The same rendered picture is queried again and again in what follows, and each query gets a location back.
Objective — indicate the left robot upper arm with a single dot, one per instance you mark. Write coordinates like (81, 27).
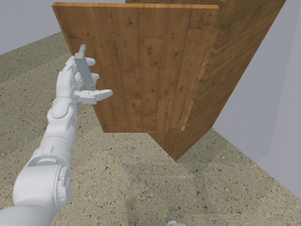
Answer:
(39, 193)

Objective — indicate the cupboard door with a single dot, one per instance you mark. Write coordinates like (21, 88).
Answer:
(149, 55)

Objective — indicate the robot left forearm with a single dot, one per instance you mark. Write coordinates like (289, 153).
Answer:
(57, 142)

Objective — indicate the robot left hand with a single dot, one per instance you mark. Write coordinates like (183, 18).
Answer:
(68, 85)

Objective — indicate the handle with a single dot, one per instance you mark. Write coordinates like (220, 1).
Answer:
(83, 68)

